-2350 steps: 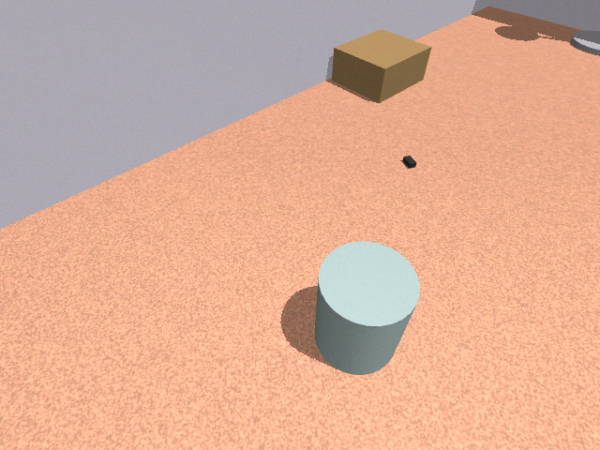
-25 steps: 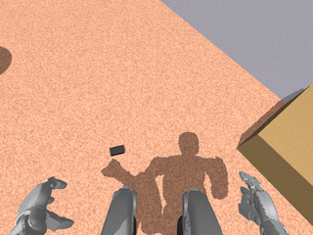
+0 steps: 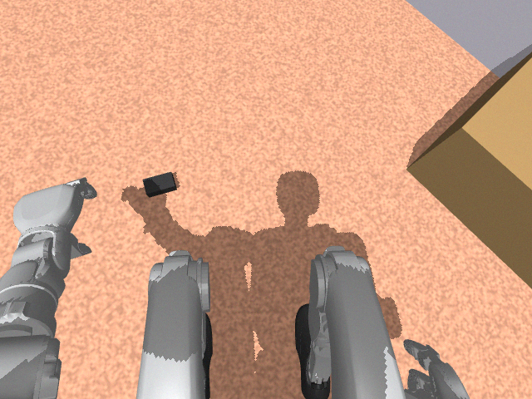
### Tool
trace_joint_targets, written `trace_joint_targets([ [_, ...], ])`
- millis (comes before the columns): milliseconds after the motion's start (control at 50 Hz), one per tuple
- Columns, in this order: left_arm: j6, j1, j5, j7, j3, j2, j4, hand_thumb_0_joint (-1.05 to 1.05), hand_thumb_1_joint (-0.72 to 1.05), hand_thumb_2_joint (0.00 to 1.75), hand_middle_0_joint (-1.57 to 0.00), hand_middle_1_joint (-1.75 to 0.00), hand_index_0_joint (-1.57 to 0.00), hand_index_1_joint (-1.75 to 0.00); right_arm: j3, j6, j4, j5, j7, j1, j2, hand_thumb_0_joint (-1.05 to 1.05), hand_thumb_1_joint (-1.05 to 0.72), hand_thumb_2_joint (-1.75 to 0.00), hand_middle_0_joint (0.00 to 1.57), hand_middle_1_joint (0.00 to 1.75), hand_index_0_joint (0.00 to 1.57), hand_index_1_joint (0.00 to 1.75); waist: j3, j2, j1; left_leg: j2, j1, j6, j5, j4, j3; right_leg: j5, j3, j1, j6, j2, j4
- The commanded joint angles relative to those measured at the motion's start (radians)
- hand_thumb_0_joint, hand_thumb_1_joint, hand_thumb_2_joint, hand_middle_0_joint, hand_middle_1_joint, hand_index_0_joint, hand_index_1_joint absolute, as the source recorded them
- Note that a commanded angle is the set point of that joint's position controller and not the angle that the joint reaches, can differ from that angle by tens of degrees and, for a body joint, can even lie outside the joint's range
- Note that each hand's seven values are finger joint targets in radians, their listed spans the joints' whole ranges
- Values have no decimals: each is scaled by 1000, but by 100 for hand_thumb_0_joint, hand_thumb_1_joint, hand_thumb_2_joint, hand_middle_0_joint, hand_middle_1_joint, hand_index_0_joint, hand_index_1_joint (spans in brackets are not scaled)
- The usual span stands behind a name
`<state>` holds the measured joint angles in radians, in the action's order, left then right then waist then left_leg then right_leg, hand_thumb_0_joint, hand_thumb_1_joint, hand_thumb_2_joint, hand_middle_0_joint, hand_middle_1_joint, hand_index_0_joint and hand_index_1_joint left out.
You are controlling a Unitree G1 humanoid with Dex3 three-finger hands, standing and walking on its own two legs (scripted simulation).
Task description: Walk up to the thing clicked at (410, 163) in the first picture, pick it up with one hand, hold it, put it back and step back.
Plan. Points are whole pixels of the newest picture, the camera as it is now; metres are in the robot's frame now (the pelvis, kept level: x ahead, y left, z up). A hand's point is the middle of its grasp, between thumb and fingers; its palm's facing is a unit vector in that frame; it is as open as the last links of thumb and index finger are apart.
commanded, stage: rise first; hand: left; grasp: from above
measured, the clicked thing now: (160, 184) +0.53 +0.25 -0.39
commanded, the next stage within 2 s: none
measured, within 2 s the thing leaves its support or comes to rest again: neither
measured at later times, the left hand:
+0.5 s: hand (99, 207) +0.43 +0.31 -0.22, palm faces -0.42 -0.14 -0.89, open 11.5 cm
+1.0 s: hand (112, 199) +0.46 +0.31 -0.26, palm faces -0.42 -0.16 -0.89, open 11.6 cm
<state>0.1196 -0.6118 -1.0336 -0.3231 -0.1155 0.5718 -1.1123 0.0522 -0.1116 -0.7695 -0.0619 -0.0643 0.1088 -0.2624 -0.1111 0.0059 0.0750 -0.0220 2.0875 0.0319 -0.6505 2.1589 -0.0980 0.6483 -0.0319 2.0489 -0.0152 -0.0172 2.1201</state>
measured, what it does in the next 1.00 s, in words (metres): lowers itself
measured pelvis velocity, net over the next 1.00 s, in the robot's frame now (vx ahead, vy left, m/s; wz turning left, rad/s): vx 0.02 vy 0.01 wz -0.07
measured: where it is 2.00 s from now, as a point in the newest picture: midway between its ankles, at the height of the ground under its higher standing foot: (255, 373)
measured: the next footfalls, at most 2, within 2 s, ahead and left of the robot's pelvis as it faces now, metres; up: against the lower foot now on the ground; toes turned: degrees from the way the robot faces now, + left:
none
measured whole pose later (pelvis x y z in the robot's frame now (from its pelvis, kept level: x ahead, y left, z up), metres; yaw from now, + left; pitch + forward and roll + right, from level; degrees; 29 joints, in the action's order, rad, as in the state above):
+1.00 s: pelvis +0.02 +0.01 -0.08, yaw -4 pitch +35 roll -7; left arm 0.10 -0.92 -1.15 -0.48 -0.21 0.71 -1.51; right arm -0.03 -0.11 -0.80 -0.16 -0.19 0.12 -0.27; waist -0.03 -0.02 0.20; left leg -0.02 2.32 0.02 -0.72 2.42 -0.15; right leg 0.70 -0.06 2.26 -0.04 0.00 2.34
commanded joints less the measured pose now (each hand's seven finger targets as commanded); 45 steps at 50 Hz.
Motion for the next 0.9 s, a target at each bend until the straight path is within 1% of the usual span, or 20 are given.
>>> trace_joint_targets([
  [0,6,-294,-57,-86,-71,338,48,0,-4,59,-51,-59,-52,-59,59,-15,57,-14,12,113,-198,0,-89,-90,20,30,20,30,-611,95,16,38,-373,-58,-29,-228,95,61,-50,-299,46,34,-266],
  [60,3,-336,-97,-104,-54,336,-7,0,-6,61,-51,-58,-51,-58,49,-5,46,-22,7,121,-198,0,-89,-90,20,30,20,30,-593,135,29,38,-370,-58,-23,-209,91,36,-62,-239,52,32,-231],
  [160,-7,-398,-125,-136,-42,315,-97,0,-10,64,-47,-60,-47,-60,37,-2,22,-35,-6,144,-209,0,-89,-90,20,30,20,30,-579,185,51,31,-391,-53,14,-186,67,-34,-88,-146,54,27,-162],
  [180,-11,-399,-128,-143,-41,311,-118,0,-9,63,-48,-61,-48,-61,34,-3,18,-37,-10,146,-207,0,-89,-90,20,30,20,30,-583,211,47,31,-399,-49,33,-187,62,-52,-91,-130,56,27,-143],
  [220,-21,-420,-126,-159,-43,301,-143,0,-11,65,-45,-64,-46,-63,32,-4,9,-41,-18,155,-215,0,-89,-90,20,30,20,30,-593,262,52,23,-442,-39,58,-194,44,-80,-102,-90,56,22,-110],
  [240,-27,-445,-128,-166,-44,298,-150,0,-12,65,-44,-65,-44,-65,31,-5,5,-43,-22,164,-227,0,-89,-90,20,30,20,30,-597,267,66,19,-445,-36,76,-190,36,-99,-108,-75,53,19,-95],
  [260,-31,-467,-118,-173,-33,287,-152,0,-13,65,-43,-67,-44,-66,33,-5,3,-44,-26,167,-220,0,-89,-90,20,30,20,30,-615,280,68,18,-460,-36,88,-179,39,-112,-107,-77,57,22,-93],
  [280,-37,-486,-115,-178,-35,278,-172,0,-13,65,-43,-67,-44,-66,31,-6,-1,-47,-29,182,-225,0,-89,-90,20,30,20,30,-613,264,90,19,-447,-37,96,-171,35,-123,-109,-74,54,21,-88],
  [320,-47,-490,-106,-191,-53,302,-192,0,-11,63,-43,-69,-44,-67,27,-10,-6,-51,-36,188,-226,0,-89,-90,20,30,20,30,-621,262,85,17,-428,-43,124,-144,46,-153,-105,-95,52,22,-87],
  [360,-56,-508,-103,-196,-41,285,-212,0,-11,63,-45,-66,-46,-65,19,-13,-14,-57,-44,200,-223,0,-89,-90,20,30,20,30,-615,257,102,16,-418,-43,145,-126,47,-169,-106,-100,50,22,-76],
  [400,-56,-546,-108,-200,-54,318,-199,0,-12,64,-43,-68,-45,-67,23,-12,-18,-60,-50,204,-230,0,-89,-90,20,30,20,30,-633,256,101,15,-408,-46,136,-114,52,-163,-104,-100,52,25,-74],
  [480,-59,-546,-104,-201,-70,341,-237,0,-13,65,-43,-67,-44,-67,12,-16,-15,-67,-61,202,-224,0,-89,-90,20,30,20,30,-613,245,106,17,-353,-54,109,-86,59,-142,-104,-107,48,28,-64],
  [520,-58,-556,-104,-198,-57,321,-250,0,-14,66,-43,-67,-44,-67,8,-16,-18,-69,-68,208,-218,0,-89,-90,20,30,20,30,-615,228,116,17,-339,-56,112,-67,67,-142,-101,-112,48,31,-64],
  [600,-55,-536,-106,-194,-87,363,-260,0,-15,67,-42,-68,-43,-68,1,-16,-19,-74,-81,214,-224,0,-89,-90,20,30,20,30,-628,243,107,16,-332,-57,141,-46,66,-168,-104,-130,45,31,-41],
  [660,-47,-555,-105,-191,-91,369,-269,0,-15,66,-43,-68,-44,-68,-5,-12,-16,-82,-90,222,-222,0,-89,-90,20,30,20,30,-623,203,124,19,-263,-67,146,-12,83,-189,-97,-181,41,36,-47],
  [680,-44,-549,-99,-191,-101,383,-269,0,-14,65,-43,-69,-44,-68,-4,-12,-20,-81,-91,221,-225,0,-90,-90,20,30,20,30,-628,187,111,19,-249,-69,140,-8,82,-182,-96,-181,41,39,-48],
  [720,-37,-549,-100,-190,-114,395,-273,0,-13,64,-43,-68,-44,-67,-9,-11,-18,-84,-95,223,-226,0,-89,-90,20,30,20,30,-626,195,114,19,-247,-68,143,3,82,-183,-98,-179,40,40,-41],
  [740,-32,-547,-104,-188,-105,387,-273,0,-13,64,-43,-69,-44,-67,-12,-10,-19,-88,-97,224,-223,0,-89,-90,20,30,20,30,-629,206,119,20,-247,-67,147,4,80,-188,-100,-191,41,41,-34],
  [780,-30,-544,-106,-195,-123,405,-281,0,-13,64,-43,-68,-44,-67,-12,-8,-21,-89,-99,225,-231,0,-89,-90,20,30,20,30,-627,198,113,20,-244,-67,149,11,79,-190,-103,-181,41,43,-29],
  [880,-21,-557,-113,-197,-107,396,-275,0,-12,63,-43,-70,-45,-68,-15,-2,-23,-96,-108,227,-231,0,-89,-90,20,30,20,30,-618,217,127,16,-242,-66,148,25,73,-198,-109,-180,41,48,-22],
])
